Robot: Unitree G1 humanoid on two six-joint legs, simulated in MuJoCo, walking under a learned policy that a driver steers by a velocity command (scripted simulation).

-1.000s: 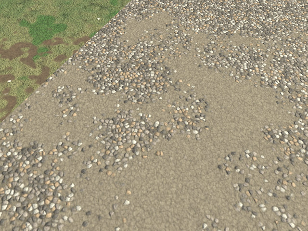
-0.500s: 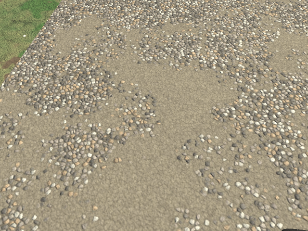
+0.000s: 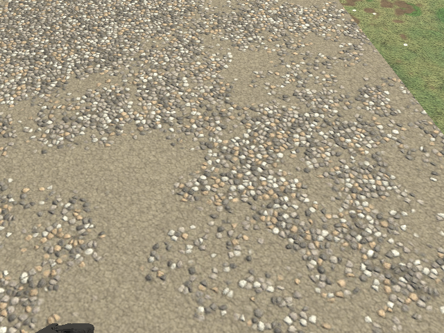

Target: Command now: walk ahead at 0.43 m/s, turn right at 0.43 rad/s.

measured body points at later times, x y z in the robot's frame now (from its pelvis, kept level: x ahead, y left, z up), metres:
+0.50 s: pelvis +0.26 -0.04 +0.00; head +0.29 -0.05 +0.45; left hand +0.28 +0.25 -0.12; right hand +0.47 -0.28 -0.09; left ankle +0.45 +0.06 -0.71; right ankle +0.07 -0.12 -0.73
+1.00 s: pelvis +0.55 -0.06 +0.01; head +0.58 -0.07 +0.46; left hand +0.79 +0.14 -0.07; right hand +0.54 -0.35 -0.12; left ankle +0.45 +0.05 -0.73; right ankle +0.71 -0.22 -0.70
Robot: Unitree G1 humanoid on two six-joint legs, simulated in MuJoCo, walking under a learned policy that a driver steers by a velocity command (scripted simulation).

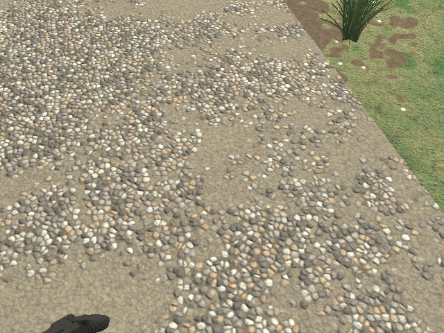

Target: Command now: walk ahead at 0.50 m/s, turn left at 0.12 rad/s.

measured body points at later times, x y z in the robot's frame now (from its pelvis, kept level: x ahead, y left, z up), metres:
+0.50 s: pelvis +0.27 -0.01 +0.00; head +0.29 +0.00 +0.45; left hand +0.23 +0.27 -0.13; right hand +0.51 -0.20 -0.10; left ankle +0.40 +0.16 -0.70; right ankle +0.18 -0.14 -0.74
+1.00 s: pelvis +0.53 +0.10 +0.00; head +0.55 +0.13 +0.45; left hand +0.62 +0.43 -0.08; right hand +0.72 -0.13 -0.10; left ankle +0.42 +0.14 -0.74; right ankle +0.77 +0.06 -0.70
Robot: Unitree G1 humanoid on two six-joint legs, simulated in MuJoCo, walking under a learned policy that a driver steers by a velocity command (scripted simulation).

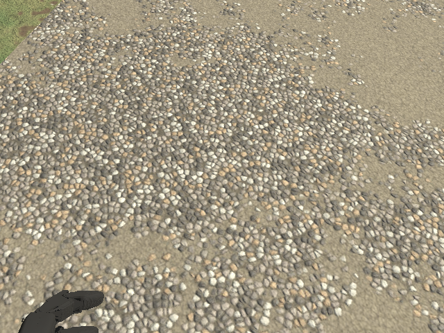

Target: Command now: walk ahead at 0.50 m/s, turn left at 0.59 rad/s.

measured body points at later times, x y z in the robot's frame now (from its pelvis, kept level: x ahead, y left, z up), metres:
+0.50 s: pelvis +0.26 +0.00 +0.00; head +0.30 +0.02 +0.44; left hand +0.19 +0.29 -0.13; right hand +0.55 -0.16 -0.08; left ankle +0.38 +0.19 -0.70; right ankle +0.19 -0.14 -0.74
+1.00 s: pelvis +0.52 +0.13 +0.00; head +0.54 +0.14 +0.45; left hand +0.61 +0.42 -0.11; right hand +0.64 -0.13 -0.12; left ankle +0.39 +0.18 -0.74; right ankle +0.74 +0.02 -0.69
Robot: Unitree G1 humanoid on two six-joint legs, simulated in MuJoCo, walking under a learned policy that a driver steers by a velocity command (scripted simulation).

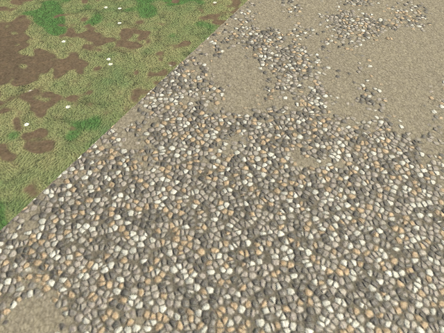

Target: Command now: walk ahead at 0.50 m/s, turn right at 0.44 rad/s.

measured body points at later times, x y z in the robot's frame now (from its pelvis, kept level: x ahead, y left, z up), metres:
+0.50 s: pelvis +0.29 -0.04 +0.00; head +0.33 -0.07 +0.45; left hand +0.44 +0.22 -0.10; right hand +0.44 -0.34 -0.08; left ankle +0.52 +0.08 -0.69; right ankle +0.21 -0.11 -0.74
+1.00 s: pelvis +0.56 -0.11 +0.00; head +0.58 -0.13 +0.45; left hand +0.87 -0.03 -0.08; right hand +0.41 -0.36 -0.12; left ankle +0.54 +0.04 -0.74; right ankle +0.61 -0.33 -0.69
